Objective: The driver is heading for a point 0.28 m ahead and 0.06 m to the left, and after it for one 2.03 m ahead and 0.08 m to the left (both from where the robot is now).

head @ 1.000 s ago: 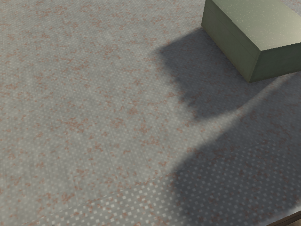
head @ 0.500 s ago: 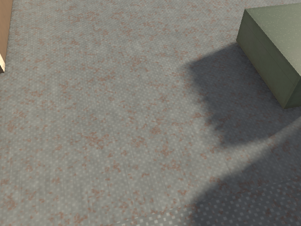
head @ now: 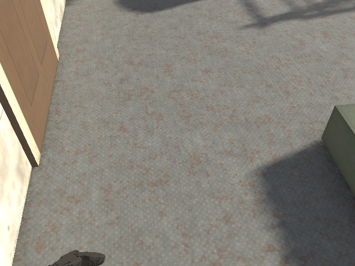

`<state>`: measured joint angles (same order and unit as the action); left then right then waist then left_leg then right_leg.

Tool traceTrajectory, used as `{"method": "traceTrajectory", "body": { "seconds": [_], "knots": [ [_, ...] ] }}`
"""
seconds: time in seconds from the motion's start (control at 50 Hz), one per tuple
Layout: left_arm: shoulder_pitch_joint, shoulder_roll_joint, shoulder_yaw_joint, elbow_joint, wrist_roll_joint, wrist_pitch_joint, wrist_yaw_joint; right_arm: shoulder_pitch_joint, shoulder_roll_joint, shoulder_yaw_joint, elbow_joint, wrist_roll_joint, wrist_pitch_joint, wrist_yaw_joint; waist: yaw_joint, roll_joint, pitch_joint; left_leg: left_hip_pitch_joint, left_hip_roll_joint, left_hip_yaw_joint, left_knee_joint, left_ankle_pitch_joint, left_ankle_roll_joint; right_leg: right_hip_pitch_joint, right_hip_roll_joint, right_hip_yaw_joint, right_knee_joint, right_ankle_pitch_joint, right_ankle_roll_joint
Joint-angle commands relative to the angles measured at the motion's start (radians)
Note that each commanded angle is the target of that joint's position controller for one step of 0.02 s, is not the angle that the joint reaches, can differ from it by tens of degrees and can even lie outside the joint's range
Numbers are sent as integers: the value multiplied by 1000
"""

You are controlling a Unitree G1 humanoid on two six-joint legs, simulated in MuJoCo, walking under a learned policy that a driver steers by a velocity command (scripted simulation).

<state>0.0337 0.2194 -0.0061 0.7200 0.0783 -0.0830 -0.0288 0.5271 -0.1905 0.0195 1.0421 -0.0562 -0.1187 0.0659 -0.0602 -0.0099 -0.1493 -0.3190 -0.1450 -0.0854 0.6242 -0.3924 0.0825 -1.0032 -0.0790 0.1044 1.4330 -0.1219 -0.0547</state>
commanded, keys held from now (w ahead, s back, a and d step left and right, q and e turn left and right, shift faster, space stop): w+q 0.38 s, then w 0.38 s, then e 0.24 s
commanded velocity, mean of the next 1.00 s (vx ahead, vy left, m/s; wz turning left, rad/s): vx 0.45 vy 0.00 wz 0.29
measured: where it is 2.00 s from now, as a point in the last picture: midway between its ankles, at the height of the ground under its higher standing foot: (159, 223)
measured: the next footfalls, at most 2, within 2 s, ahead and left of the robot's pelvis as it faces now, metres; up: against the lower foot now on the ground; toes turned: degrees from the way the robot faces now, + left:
right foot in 0.18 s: +0.28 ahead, -0.15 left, +0.00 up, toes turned +5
left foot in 0.66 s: +0.52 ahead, +0.17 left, +0.00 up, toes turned +23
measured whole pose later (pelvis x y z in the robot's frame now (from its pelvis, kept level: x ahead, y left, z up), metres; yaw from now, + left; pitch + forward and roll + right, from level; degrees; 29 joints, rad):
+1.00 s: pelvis +0.54 +0.08 +0.03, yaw +18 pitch +2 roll +1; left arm 0.09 0.27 0.04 0.78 0.01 -0.05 0.00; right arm 0.27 -0.25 -0.04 0.86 -0.02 -0.07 -0.03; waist -0.04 -0.05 0.04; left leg -0.12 -0.02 0.10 0.31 -0.21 0.04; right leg -0.67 -0.06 0.03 0.76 -0.01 0.02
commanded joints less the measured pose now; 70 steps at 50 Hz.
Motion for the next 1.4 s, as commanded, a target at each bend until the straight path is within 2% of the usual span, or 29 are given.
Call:
{"method": "traceTrajectory", "body": {
  "seconds": [0.02,0.06,0.14,0.18,0.2,0.22,0.24,0.26,0.32,0.4,0.42,0.48,0.58,0.64,0.66,0.68,0.7,0.72,0.76,0.78,0.92,1.04,1.1,1.12,1.14,1.16,1.18,1.22,1.4],
  "knots": [
    [-60,28,0,-45,-12,0,-10,-226,-82,-21,-175,23,-69,5,58,22,91,-418,100,-114,-339,305,137,520,13,-137,-390,41,108],
    [-166,-25,-15,-87,-14,16,-17,-88,-116,-37,-143,39,-52,7,8,78,125,-247,165,-189,-345,350,159,554,48,-157,-619,5,155],
    [-221,88,22,-102,-42,-1,18,-49,-183,-85,-138,43,-14,10,12,90,147,183,306,-357,-221,655,138,502,69,-137,-967,93,82],
    [-27,148,52,-66,-70,-37,48,-39,-130,-77,-146,15,-22,3,80,43,-78,176,207,-259,39,859,28,897,-11,-117,-877,286,-75],
    [196,200,59,-25,-47,-57,43,83,12,-41,-162,-1,-39,-8,74,-175,-339,-140,69,-171,347,497,-46,1418,-213,137,-806,649,-324],
    [397,147,52,46,-37,-49,43,39,33,-23,-183,-2,-42,5,182,-337,-440,-492,-29,-89,655,-188,-87,1690,-401,516,-975,391,-448],
    [436,152,68,87,-28,-43,62,-173,-83,-64,-205,21,-25,14,229,-145,-125,-682,66,-59,853,-88,-50,1446,-358,469,-1084,94,-293],
    [315,124,58,80,-30,-36,68,-201,-76,-67,-195,27,-14,3,168,-92,30,-676,140,-41,875,73,-22,1183,-341,321,-1133,-53,-211],
    [166,-50,16,60,-39,-28,74,-290,-29,-61,-194,-22,10,2,71,-65,37,-467,234,-20,718,153,-22,949,-247,59,-1256,144,-175],
    [202,-22,33,116,-15,-42,64,-398,17,-48,-202,11,19,39,58,-41,77,-526,260,27,553,270,-16,936,-192,-146,-1323,304,-176],
    [217,100,70,137,-87,-37,56,-410,-28,-68,-268,147,44,-31,49,20,199,-538,241,12,522,282,-36,882,-161,-217,-1302,279,-74],
    [249,119,71,174,-82,-41,61,-488,-34,-55,-331,93,59,-47,49,-42,210,-309,233,71,202,430,-51,737,-131,-283,-1329,258,-59],
    [346,183,94,240,-105,-26,51,-610,-80,-69,-401,84,71,-19,73,-35,218,-286,190,124,-13,336,18,1042,-207,-261,-1244,504,-79],
    [351,212,97,262,-103,-6,56,-398,-167,-113,-355,66,71,-28,-48,-102,105,28,94,193,-130,269,77,1087,-174,-300,-945,807,-42],
    [325,206,87,224,-88,-10,56,-195,-257,-148,-302,65,79,-54,-116,-69,-1,387,154,99,-50,308,101,843,-117,-313,-692,619,-13],
    [409,86,44,176,-72,-31,39,-89,-366,-168,-277,50,83,-71,-71,201,-168,807,440,-403,-99,199,270,384,32,-274,-259,-48,52],
    [391,130,51,195,-105,-65,20,-63,-286,-137,-274,33,85,-73,-84,198,-308,823,557,-703,-302,194,346,277,107,-71,-33,-464,61],
    [300,182,73,149,-141,-74,14,-129,-240,-123,-280,35,77,-65,-67,186,-170,723,496,-528,-314,276,298,185,56,-28,17,-422,50],
    [214,155,64,117,-104,-62,30,-285,-166,-102,-303,50,60,-53,10,34,20,392,422,-257,-327,453,227,229,-36,-63,-120,-281,48],
    [219,147,68,111,-91,-40,35,-331,-150,-94,-311,33,49,-50,52,28,58,257,410,-186,-352,587,205,320,-55,-52,-165,-246,57],
    [176,80,56,62,-64,21,34,-343,-196,-86,-273,24,25,-87,94,98,106,24,320,156,-399,821,115,513,15,-94,-578,102,89],
    [41,137,75,-30,-67,34,-4,-330,-235,-92,-245,50,69,-119,49,124,114,214,404,145,-266,727,74,473,34,-108,-750,76,45],
    [171,167,101,-9,-57,27,-25,-369,-244,-98,-261,74,88,-138,115,89,73,219,374,170,-10,811,14,639,107,-174,-915,42,1],
    [241,218,122,7,-61,19,-13,-314,-230,-95,-260,66,88,-139,131,12,46,163,300,209,182,701,-42,760,99,-124,-981,293,-30],
    [264,319,143,-5,-64,18,11,-263,-187,-79,-288,28,73,-137,101,-192,11,-95,191,239,527,166,-116,938,-109,173,-932,800,-142],
    [253,339,135,-38,-51,18,9,-182,-147,-66,-304,39,57,-117,51,-287,-162,-316,36,75,786,-307,-152,1132,-298,577,-1019,847,-372],
    [209,288,130,-70,-58,22,3,-201,-210,-82,-293,54,59,-101,72,-146,-201,-356,99,-42,866,-246,-142,1114,-275,545,-1051,596,-351],
    [101,210,112,-95,-83,49,18,-340,-218,-93,-314,56,76,-118,78,15,-46,-402,170,-20,754,-70,-133,926,-164,336,-1073,257,-229],
    [108,216,119,-141,-81,95,73,-400,-167,-100,-361,48,111,-137,65,-114,-4,-264,136,-24,325,87,-159,744,-32,303,-1113,-62,-148]
  ]
}}
Keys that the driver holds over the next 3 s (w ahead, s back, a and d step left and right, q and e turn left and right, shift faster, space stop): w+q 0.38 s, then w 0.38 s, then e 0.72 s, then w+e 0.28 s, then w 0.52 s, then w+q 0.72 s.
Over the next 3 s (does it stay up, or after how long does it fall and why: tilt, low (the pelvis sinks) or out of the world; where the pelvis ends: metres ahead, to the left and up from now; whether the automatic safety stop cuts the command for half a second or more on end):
stays up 1.29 -0.08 0.02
